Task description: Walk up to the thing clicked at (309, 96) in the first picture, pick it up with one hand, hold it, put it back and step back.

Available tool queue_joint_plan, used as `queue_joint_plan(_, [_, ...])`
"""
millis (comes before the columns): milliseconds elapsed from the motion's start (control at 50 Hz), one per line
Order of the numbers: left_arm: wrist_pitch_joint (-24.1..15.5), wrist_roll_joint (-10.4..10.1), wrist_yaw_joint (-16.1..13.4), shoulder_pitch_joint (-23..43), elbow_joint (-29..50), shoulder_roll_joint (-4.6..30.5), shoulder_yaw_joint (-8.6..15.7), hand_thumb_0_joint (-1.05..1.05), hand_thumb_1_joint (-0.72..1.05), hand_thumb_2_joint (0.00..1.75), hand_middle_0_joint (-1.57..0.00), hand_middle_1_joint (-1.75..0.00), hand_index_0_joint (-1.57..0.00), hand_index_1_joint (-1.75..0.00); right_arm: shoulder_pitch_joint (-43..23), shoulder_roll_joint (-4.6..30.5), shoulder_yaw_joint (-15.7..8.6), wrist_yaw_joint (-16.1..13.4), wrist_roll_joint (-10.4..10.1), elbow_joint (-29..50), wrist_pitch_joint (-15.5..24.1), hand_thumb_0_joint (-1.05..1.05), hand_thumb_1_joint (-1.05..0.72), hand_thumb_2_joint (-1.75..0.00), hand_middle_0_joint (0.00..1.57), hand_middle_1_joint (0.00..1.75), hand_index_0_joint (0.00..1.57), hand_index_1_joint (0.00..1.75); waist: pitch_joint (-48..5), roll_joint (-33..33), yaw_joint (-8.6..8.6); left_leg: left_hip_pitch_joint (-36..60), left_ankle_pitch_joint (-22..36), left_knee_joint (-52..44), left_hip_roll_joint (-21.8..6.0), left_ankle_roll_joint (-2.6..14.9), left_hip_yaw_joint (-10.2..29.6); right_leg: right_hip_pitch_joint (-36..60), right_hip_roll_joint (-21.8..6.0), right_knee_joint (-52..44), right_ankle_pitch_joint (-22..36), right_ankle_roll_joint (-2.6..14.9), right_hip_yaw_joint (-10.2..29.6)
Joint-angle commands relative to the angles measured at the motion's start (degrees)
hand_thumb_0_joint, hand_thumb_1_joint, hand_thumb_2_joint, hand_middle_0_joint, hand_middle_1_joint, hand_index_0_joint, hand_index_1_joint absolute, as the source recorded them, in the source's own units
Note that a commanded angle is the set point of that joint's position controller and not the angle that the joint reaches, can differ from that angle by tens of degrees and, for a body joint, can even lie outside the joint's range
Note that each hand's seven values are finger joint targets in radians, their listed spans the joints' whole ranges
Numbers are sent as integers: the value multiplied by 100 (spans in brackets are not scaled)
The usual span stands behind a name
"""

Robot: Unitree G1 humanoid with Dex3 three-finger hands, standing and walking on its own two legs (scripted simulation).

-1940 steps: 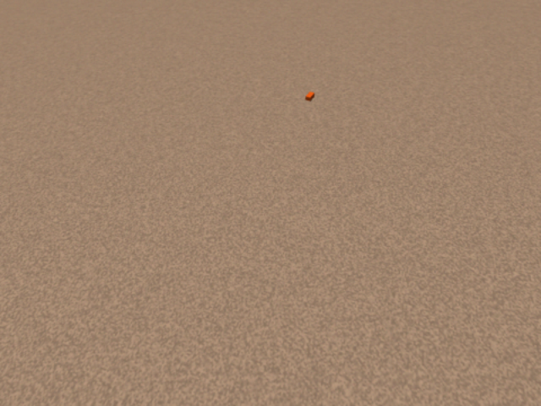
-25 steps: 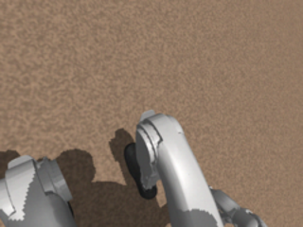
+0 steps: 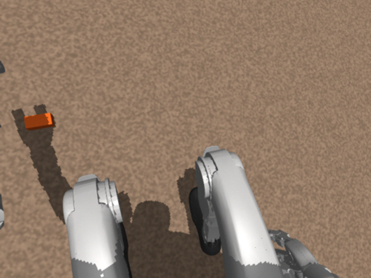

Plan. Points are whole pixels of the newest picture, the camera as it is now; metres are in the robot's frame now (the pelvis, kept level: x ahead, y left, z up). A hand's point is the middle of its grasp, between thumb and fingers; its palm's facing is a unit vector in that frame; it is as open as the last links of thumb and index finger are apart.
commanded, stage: withdraw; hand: left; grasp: from above
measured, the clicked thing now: (39, 121) +0.49 +0.30 -0.33
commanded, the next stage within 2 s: home in 0.38 s
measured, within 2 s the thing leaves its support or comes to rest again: neither
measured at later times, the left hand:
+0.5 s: hand (4, 103) +0.49 +0.32 -0.17, palm faces -0.38 -0.05 -0.92, open 11.7 cm
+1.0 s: hand out of the picture +0.37 +0.31 -0.01, palm faces -0.31 -0.55 -0.78, open 7.9 cm
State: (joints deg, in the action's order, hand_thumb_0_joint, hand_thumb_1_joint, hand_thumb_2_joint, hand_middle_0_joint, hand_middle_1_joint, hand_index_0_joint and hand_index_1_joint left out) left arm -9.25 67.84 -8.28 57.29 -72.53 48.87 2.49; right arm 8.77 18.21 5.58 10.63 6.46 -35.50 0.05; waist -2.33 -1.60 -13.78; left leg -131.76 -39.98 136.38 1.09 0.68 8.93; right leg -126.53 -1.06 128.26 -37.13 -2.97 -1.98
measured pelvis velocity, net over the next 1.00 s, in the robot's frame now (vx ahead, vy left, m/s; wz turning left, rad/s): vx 0.00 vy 0.00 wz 0.06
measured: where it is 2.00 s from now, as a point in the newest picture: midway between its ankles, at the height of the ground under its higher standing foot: (165, 249)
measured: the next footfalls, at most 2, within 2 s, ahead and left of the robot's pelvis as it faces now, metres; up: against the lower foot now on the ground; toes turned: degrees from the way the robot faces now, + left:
none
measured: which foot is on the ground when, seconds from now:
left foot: down 0.00-1.00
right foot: down 0.00-1.00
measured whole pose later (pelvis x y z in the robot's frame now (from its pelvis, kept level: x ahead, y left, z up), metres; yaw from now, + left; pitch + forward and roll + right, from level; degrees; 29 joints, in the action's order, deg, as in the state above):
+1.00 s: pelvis +0.00 +0.00 +0.10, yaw +4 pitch +35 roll -8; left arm -0.4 34.6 2.8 24.1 -32.7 35.0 6.0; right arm 7.3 17.4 -1.2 3.9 0.2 -34.4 -3.2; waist -9.7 -2.4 -5.3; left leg -114.8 -38.8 118.3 0.1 1.0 5.6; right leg -111.3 -2.1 112.0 -35.9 -3.4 -0.6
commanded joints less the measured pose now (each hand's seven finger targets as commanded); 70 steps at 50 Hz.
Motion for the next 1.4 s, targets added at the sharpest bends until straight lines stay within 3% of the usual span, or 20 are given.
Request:
queue_joint_plan(0, [-268,-133,151,1679,802,1017,41,0,-20,77,-36,-72,-35,-73,1279,1493,-532,-301,-55,39,-224,0,-90,-90,20,30,20,30,-3141,-1106,-428,2615,898,-1649,34,50,-383,1758,150,-1369,824,532,-641])
queue_joint_plan(80, [-603,19,-18,1606,308,1268,123,0,-18,75,-38,-69,-37,-70,1133,1411,-363,-435,-10,26,-270,0,-89,-90,20,30,20,30,-3123,-1126,-283,2517,857,-1602,43,70,-500,1822,168,-1347,773,529,-587])
queue_joint_plan(200, [-982,409,-703,2155,-150,1563,205,0,-15,72,-39,-68,-39,-68,1037,1416,-143,-495,144,-30,-226,0,-89,-90,20,30,20,30,-3291,-1578,-399,2649,740,-1541,20,56,-469,1600,211,-1095,752,489,-676])
queue_joint_plan(280, [-1003,721,-1242,2796,-230,1952,418,0,-15,72,-39,-68,-39,-68,1158,1516,-138,-484,263,-47,-112,0,-89,-90,20,30,20,30,-3588,-2049,-487,3017,774,-1457,6,-2,-405,1321,210,-866,827,519,-776])
queue_joint_plan(380, [-712,943,-1555,2731,-167,2298,741,0,-14,70,-42,-64,-41,-64,1267,1564,-236,-455,294,-3,26,0,-90,-90,20,30,20,30,-4056,-2587,-299,3291,872,-1477,7,-39,-474,1231,179,-716,920,524,-772])
queue_joint_plan(420, [-551,850,-1519,2427,51,2315,846,0,-12,68,-42,-62,-42,-62,1300,1562,-310,-435,251,66,49,0,-90,-90,20,30,20,30,-4334,-2624,-164,3245,1064,-1482,39,-21,-553,1456,156,-747,1060,526,-727])
queue_joint_plan(460, [-366,717,-1361,2154,-59,2061,758,0,-10,67,-44,-60,-44,-61,1370,1515,-406,-421,188,-10,50,0,-90,-90,20,30,20,30,-4267,-2395,-179,3216,1034,-1530,47,-1,-561,1426,149,-805,1040,531,-693])
queue_joint_plan(500, [-266,568,-1150,2214,159,2027,701,0,-7,83,-28,-58,-28,-60,1502,1474,-436,-402,146,-75,34,0,-89,-90,20,30,20,30,-4307,-2208,-283,3116,1145,-1477,38,36,-572,1644,172,-894,1155,503,-684])
queue_joint_plan(520, [-220,492,-1058,2184,394,2192,782,0,-6,84,-22,-55,-20,-57,1543,1500,-474,-411,105,-62,12,0,-89,-90,20,30,20,30,-4493,-2168,-168,3123,1192,-1508,44,51,-581,1774,175,-930,1182,513,-673])
queue_joint_plan(600, [-86,-32,-478,1433,859,1847,872,0,26,83,-21,-44,-19,-45,1690,1538,-668,-380,-19,-45,-73,0,-89,-90,20,30,20,30,-4265,-2021,-3,3303,1405,-1734,89,-21,-485,1768,102,-1111,1163,579,-675])
queue_joint_plan(640, [-51,-330,-165,979,1362,1729,943,0,42,79,-19,-35,-18,-36,1712,1477,-767,-367,-118,-9,-137,0,-90,-90,20,30,20,30,-4701,-2036,204,3723,1710,-1903,73,-39,-510,2058,96,-1205,1360,570,-616])
queue_joint_plan(700, [53,-1045,207,261,2595,1433,1095,0,63,76,-18,-27,-17,-27,1613,1470,-969,-391,-269,169,-249,0,-90,-90,20,30,20,30,-5116,-2071,526,4142,1739,-2287,86,-64,-469,2272,62,-1442,1338,606,-531])
queue_joint_plan(780, [337,-2092,668,-592,3705,732,936,0,86,88,-20,-29,-20,-29,1285,1272,-1044,-509,-458,240,-312,0,-90,-90,20,30,20,30,-4746,-1624,525,4286,1391,-2801,13,1,-279,2366,90,-1845,1212,532,-449])
queue_joint_plan(820, [484,-2542,838,-1118,4283,530,967,0,89,90,-20,-30,-20,-30,1093,1232,-1091,-556,-517,330,-322,0,-90,-90,20,30,20,30,-4580,-1482,655,4442,1175,-3121,-9,9,-172,2459,79,-2070,1070,526,-416])
queue_joint_plan(860, [622,-2935,933,-1538,4595,150,768,0,90,90,-20,-30,-20,-30,885,1117,-1106,-614,-573,389,-297,0,-90,-90,20,30,20,30,-4464,-1371,675,4654,993,-3445,-98,36,-135,2699,96,-2259,1052,468,-382])
queue_joint_plan(920, [783,-3486,963,-1880,5339,-184,657,0,90,90,-20,-30,-20,-30,683,1033,-1122,-716,-651,488,-221,0,-90,-90,20,30,20,30,-4329,-1304,683,4941,890,-3842,-140,30,-107,3046,73,-2608,1033,450,-354])
queue_joint_plan(940, [849,-3640,926,-2141,5369,-136,824,0,90,90,-20,-30,-20,-30,611,1034,-1111,-756,-675,513,-192,0,-90,-90,20,30,20,30,-4205,-1207,783,5051,751,-4030,-142,24,-22,3107,55,-2709,936,440,-352])
queue_joint_plan(1120, [1602,-4813,688,-3605,6458,-1103,574,0,90,90,-20,-30,-20,-30,18,730,-1044,-1068,-820,935,205,0,-90,-90,20,30,20,30,-3949,-967,863,6165,854,-5084,-171,-14,-262,4478,32,-4014,917,424,-193])
queue_joint_plan(1240, [2147,-5722,521,-4734,6764,-1615,550,0,90,90,-20,-30,-20,-30,-224,496,-859,-1319,-888,1090,448,0,-90,-90,20,30,20,30,-3103,-590,845,6545,347,-5903,-150,12,-267,5410,38,-5027,531,379,-36])
queue_joint_plan(1380, [2651,-6527,347,-5837,7458,-2140,565,0,90,90,-20,-30,-20,-30,-29,232,-673,-1616,-929,1204,733,0,-90,-90,20,30,20,30,-2802,-339,887,7416,930,-6716,-154,13,-359,6831,76,-6089,1008,356,44])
